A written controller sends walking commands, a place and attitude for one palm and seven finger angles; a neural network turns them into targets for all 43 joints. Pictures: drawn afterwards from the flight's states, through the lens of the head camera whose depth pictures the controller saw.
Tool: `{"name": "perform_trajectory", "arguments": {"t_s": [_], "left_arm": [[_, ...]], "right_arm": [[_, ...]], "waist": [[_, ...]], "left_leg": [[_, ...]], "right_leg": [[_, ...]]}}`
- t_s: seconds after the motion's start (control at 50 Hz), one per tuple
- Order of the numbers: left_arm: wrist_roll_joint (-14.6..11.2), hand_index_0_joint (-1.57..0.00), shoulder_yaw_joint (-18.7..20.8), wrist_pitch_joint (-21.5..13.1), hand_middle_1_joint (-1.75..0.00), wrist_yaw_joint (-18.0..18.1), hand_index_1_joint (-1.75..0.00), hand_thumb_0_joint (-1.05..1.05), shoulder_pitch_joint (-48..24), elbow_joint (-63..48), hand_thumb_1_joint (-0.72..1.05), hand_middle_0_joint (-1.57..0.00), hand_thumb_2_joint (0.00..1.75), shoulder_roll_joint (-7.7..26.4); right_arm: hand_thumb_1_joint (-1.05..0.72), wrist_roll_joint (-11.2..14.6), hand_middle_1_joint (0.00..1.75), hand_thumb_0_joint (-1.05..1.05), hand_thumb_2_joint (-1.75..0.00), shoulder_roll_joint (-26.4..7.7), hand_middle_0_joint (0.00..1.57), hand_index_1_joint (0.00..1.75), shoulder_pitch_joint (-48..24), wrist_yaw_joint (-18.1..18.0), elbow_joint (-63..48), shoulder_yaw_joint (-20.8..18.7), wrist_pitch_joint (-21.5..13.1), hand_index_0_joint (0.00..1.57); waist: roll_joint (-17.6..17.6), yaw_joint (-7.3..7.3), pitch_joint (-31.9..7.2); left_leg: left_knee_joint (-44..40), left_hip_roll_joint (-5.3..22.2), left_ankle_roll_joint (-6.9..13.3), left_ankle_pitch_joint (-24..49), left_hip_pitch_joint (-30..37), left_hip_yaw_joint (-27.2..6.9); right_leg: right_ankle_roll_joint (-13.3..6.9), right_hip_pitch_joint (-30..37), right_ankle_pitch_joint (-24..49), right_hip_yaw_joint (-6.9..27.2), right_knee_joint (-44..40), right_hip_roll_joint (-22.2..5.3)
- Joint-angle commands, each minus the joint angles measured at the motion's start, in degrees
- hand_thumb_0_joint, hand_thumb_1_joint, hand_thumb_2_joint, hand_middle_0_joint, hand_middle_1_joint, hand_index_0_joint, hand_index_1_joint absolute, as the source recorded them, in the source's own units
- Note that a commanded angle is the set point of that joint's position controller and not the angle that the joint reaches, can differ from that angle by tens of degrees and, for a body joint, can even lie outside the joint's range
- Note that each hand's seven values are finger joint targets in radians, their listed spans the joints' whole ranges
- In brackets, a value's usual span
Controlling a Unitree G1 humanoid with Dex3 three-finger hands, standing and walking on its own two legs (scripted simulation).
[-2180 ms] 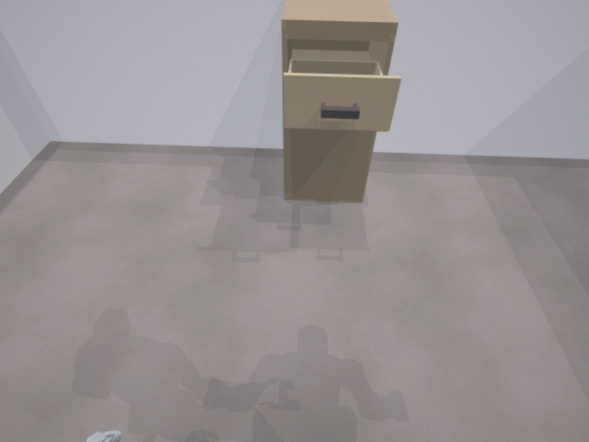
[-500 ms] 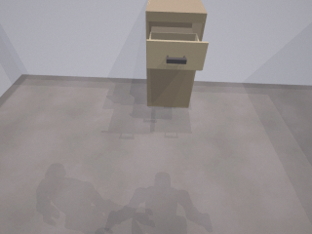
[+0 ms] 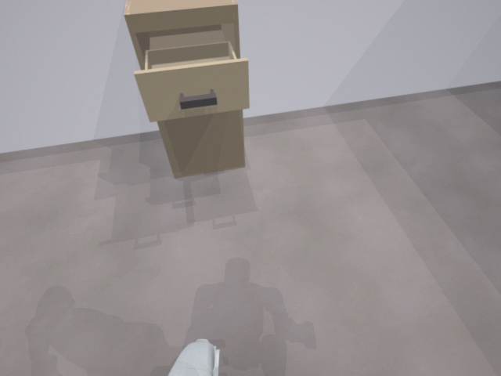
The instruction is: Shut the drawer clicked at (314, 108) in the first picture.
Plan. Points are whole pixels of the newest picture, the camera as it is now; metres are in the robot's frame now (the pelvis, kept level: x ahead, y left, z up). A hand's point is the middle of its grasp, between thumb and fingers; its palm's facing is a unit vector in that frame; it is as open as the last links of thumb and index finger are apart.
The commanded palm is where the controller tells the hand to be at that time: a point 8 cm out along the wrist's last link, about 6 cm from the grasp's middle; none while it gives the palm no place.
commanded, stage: walk to a spot facing it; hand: left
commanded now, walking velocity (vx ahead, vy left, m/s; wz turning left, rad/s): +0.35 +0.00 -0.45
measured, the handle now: (197, 97) +0.92 +0.27 -0.08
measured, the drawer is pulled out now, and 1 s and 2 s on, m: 0.30 0.30 0.30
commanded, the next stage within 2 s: turn to face it in 1.78 s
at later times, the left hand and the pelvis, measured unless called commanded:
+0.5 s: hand (152, 285) +0.32 +0.26 -0.18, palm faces -0.20 -0.96 -0.19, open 7.4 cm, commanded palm none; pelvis +0.21 +0.07 +0.00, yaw -18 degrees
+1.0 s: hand (252, 210) +0.54 +0.06 -0.18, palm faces -0.56 -0.81 -0.18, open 7.4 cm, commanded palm none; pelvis +0.34 -0.01 -0.03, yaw -33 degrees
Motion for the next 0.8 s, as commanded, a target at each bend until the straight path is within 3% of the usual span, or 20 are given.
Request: {"name": "perform_trajectory", "arguments": {"t_s": [0.0, 0.1, 0.12, 0.16, 0.18, 0.2, 0.22, 0.24, 0.26, 0.28, 0.32, 0.36, 0.38, 0.4, 0.42, 0.5, 0.52, 0.58, 0.7, 0.78], "left_arm": [[-0.2, -0.20, 3.0, -1.5, -0.30, 1.3, -0.30, 0.00, 5.2, -1.9, 0.90, -0.20, 0.90, 10.8], [0.2, -0.20, 2.9, -1.2, -0.30, 2.1, -0.30, 0.00, 7.6, -1.3, 0.90, -0.20, 0.90, 10.3], [0.3, -0.20, 2.9, -1.0, -0.30, 2.3, -0.30, 0.00, 6.8, -1.6, 0.90, -0.20, 0.90, 10.4], [0.1, -0.20, 3.4, -1.0, -0.30, 2.3, -0.30, 0.00, 4.2, -2.4, 0.90, -0.20, 0.90, 12.3], [0.1, -0.20, 3.7, -1.2, -0.30, 2.3, -0.30, 0.00, 2.8, -2.8, 0.90, -0.20, 0.90, 13.1], [-0.2, -0.20, 4.1, -1.3, -0.30, 2.2, -0.30, 0.00, 1.7, -3.0, 0.90, -0.20, 0.90, 13.1], [-1.0, -0.20, 4.4, -1.4, -0.30, 1.6, -0.30, 0.00, 2.2, -3.9, 0.90, -0.20, 0.90, 11.2], [-1.9, -0.20, 4.1, -1.2, -0.30, 0.7, -0.30, 0.00, 5.6, -4.7, 0.90, -0.20, 0.90, 7.4], [-1.3, -0.20, 4.0, -1.1, -0.30, 0.8, -0.30, 0.00, 2.4, -5.2, 0.90, -0.20, 0.90, 9.0], [-0.9, -0.20, 4.0, -0.6, -0.30, 0.4, -0.30, 0.00, -0.2, -5.8, 0.90, -0.20, 0.90, 8.7], [0.2, -0.20, 4.1, 0.9, -0.30, -0.9, -0.30, 0.00, -3.4, -6.0, 0.90, -0.20, 0.90, 7.4], [0.6, -0.20, 3.9, 3.0, -0.30, -1.8, -0.30, 0.00, -1.8, -5.5, 0.90, -0.20, 0.90, 5.2], [0.6, -0.20, 3.9, 3.7, -0.30, -1.9, -0.30, 0.00, -1.8, -5.7, 0.90, -0.20, 0.90, 4.6], [0.5, -0.20, 4.0, 4.1, -0.30, -2.0, -0.30, 0.00, -3.1, -6.2, 0.90, -0.20, 0.90, 4.6], [0.6, -0.20, 4.1, 4.6, -0.30, -2.2, -0.30, 0.00, -3.0, -6.6, 0.90, -0.20, 0.90, 4.4], [0.8, -0.20, 4.4, 5.0, -0.30, -2.6, -0.30, 0.00, -9.3, -8.5, 0.90, -0.20, 0.90, 5.3], [0.7, -0.20, 4.3, 5.2, -0.30, -2.7, -0.30, 0.00, -10.3, -8.9, 0.90, -0.20, 0.90, 5.3], [0.6, -0.20, 3.7, 5.1, -0.30, -3.1, -0.30, 0.00, -17.4, -10.7, 0.90, -0.20, 0.90, 5.3], [0.0, -0.20, 2.6, 4.6, -0.30, -2.7, -0.30, 0.00, -25.5, -12.2, 0.90, -0.20, 0.90, 4.4], [0.0, -0.20, 2.7, 4.1, -0.30, -2.4, -0.30, 0.00, -23.8, -12.2, 0.90, -0.20, 0.90, 5.4]], "right_arm": [[-0.90, 0.2, 0.30, 0.00, -0.90, -3.0, 0.20, 0.30, -7.6, 0.3, -7.4, -0.5, -1.7, 0.20], [-0.90, 0.4, 0.30, 0.00, -0.90, -1.4, 0.20, 0.30, -15.0, 0.6, -11.0, 0.3, -2.4, 0.20], [-0.90, 0.5, 0.30, 0.00, -0.90, -1.2, 0.20, 0.30, -15.3, 0.6, -11.5, 0.5, -2.6, 0.20], [-0.90, 0.7, 0.30, 0.00, -0.90, -2.1, 0.20, 0.30, -10.0, 0.1, -10.4, 0.2, -3.0, 0.20], [-0.90, 0.6, 0.30, 0.00, -0.90, -3.1, 0.20, 0.30, -3.4, -0.6, -8.5, -0.2, -3.3, 0.20], [-0.90, 0.3, 0.30, 0.00, -0.90, -5.5, 0.20, 0.30, 6.3, -1.3, -5.6, -0.7, -3.5, 0.20], [-0.90, -0.3, 0.30, 0.00, -0.90, -10.9, 0.20, 0.30, 15.9, -2.1, -3.2, -2.0, -3.7, 0.20], [-0.90, -0.6, 0.30, 0.00, -0.90, -16.0, 0.20, 0.30, 20.1, -2.2, -2.2, -2.9, -3.9, 0.20], [-0.90, 0.4, 0.30, 0.00, -0.90, -14.0, 0.20, 0.30, 17.4, -2.0, -2.8, -2.0, -3.4, 0.20], [-0.90, 0.4, 0.30, 0.00, -0.90, -10.8, 0.20, 0.30, 12.4, -1.8, -3.7, -1.5, -3.5, 0.20], [-0.90, 0.2, 0.30, 0.00, -0.90, -4.2, 0.20, 0.30, 6.3, -2.1, -4.4, 0.3, -4.3, 0.20], [-0.90, 0.1, 0.30, 0.00, -0.90, -2.0, 0.20, 0.30, 6.2, -2.2, -3.3, 1.0, -5.0, 0.20], [-0.90, 0.2, 0.30, 0.00, -0.90, -2.0, 0.20, 0.30, 6.5, -2.2, -3.1, 0.8, -5.3, 0.20], [-0.90, 0.3, 0.30, 0.00, -0.90, -2.1, 0.20, 0.30, 7.4, -2.3, -2.9, 0.8, -5.5, 0.20], [-0.90, 0.4, 0.30, 0.00, -0.90, -2.8, 0.20, 0.30, 7.5, -2.3, -2.8, 0.7, -5.6, 0.20], [-0.90, 0.7, 0.30, 0.00, -0.90, -2.5, 0.20, 0.30, 12.6, -2.5, -1.2, 0.7, -5.9, 0.20], [-0.90, 0.7, 0.30, 0.00, -0.90, -3.3, 0.20, 0.30, 13.0, -2.5, -0.9, 0.6, -5.9, 0.20], [-0.90, 0.5, 0.30, 0.00, -0.90, -4.7, 0.20, 0.30, 17.2, -2.5, 0.3, 0.3, -5.6, 0.20], [-0.90, -0.2, 0.30, 0.00, -0.90, -5.0, 0.20, 0.30, 22.1, -2.7, 2.8, 0.5, -3.8, 0.20], [-0.90, -0.3, 0.30, 0.00, -0.90, -6.4, 0.20, 0.30, 20.9, -2.8, 2.5, -0.3, -2.9, 0.20]], "waist": [[-6.2, 0.58, 3.8], [-8.4, 2.90, 5.3], [-8.9, 2.46, 6.0], [-8.7, -0.47, 2.5], [-8.5, -3.53, -0.7], [-7.3, -7.49, -5.7], [-0.2, -10.70, -13.4], [15.0, -8.80, -19.2], [8.9, -7.68, -14.8], [4.4, -5.18, -5.3], [7.1, -2.06, 3.3], [7.3, 0.26, 4.3], [7.1, 0.68, 3.9], [4.5, 0.70, 3.8], [5.5, 1.41, 3.6], [4.5, -0.17, 4.0], [4.5, -0.08, 3.8], [3.1, -2.72, 4.5], [6.3, -5.69, 5.7], [8.5, -4.36, 3.3]], "left_leg": [[-3.6, 0.3, -0.2, 3.5, -8.5, 0.5], [-15.4, -2.2, 1.2, 1.5, -5.1, 3.1], [-19.0, -2.5, 1.6, 1.2, -1.5, 2.9], [-25.4, -5.8, 3.0, -0.2, 11.2, 4.7], [-29.9, -7.4, 3.8, 1.0, 19.3, 5.0], [-33.5, -6.0, 4.7, 5.5, 33.6, 2.6], [-33.2, 4.5, 7.4, 9.5, 49.3, -7.4], [-38.8, 23.5, 14.4, 14.8, 57.8, -30.5], [-44.8, 25.1, 16.4, 9.7, 49.0, -34.6], [-47.7, 22.4, 15.9, 0.8, 39.4, -27.5], [-51.3, 17.5, 11.9, -4.2, 24.4, -16.8], [-51.9, 13.0, 8.9, 0.3, 18.6, -6.0], [-52.2, 12.5, 9.0, 1.5, 18.0, -2.5], [-52.7, 12.2, 9.1, 2.1, 17.7, -1.9], [-53.6, 12.1, 8.9, 1.9, 19.0, 0.6], [-53.7, 11.6, 7.4, 6.7, 26.1, 2.9], [-53.5, 12.2, 8.0, 8.4, 28.8, 3.9], [-52.5, 12.8, 9.7, 13.2, 34.9, 5.9], [-45.9, 13.0, 10.0, 35.1, 39.1, 12.9], [-37.8, 14.5, 9.8, 46.7, 40.8, 16.0]], "right_leg": [[-5.3, 3.2, 28.9, 12.9, -6.3, -14.4], [-4.7, 7.0, 40.5, 14.0, -4.4, -13.6], [-4.3, 5.0, 42.6, 14.0, -4.0, -13.8], [-3.6, 2.5, 51.9, 13.2, 1.1, -13.2], [-2.5, 1.5, 56.1, 12.1, 7.5, -12.0], [-0.9, -4.7, 49.7, 11.3, 17.2, -10.2], [1.0, -14.3, 30.2, 7.2, 31.5, -5.3], [3.3, -27.4, -13.9, 0.8, 52.9, 1.7], [2.6, -29.7, -13.6, 3.6, 60.7, -2.0], [3.0, -32.4, -9.0, 1.6, 61.8, -5.0], [4.0, -31.3, -2.2, 0.2, 60.5, -8.7], [4.5, -28.0, 1.9, -1.3, 56.4, -9.4], [4.8, -28.2, 3.1, -1.7, 55.2, -9.7], [4.9, -28.6, 4.8, -1.8, 54.7, -9.9], [5.3, -30.8, 7.0, -1.7, 54.4, -10.1], [6.3, -39.0, 13.6, -1.9, 50.9, -11.1], [6.6, -40.8, 14.1, -2.3, 48.8, -11.3], [6.8, -43.0, 13.7, -5.1, 41.0, -11.5], [5.5, -36.3, 8.1, -11.4, 25.7, -8.1], [3.0, -28.7, 3.1, -13.5, 19.9, -5.1]]}}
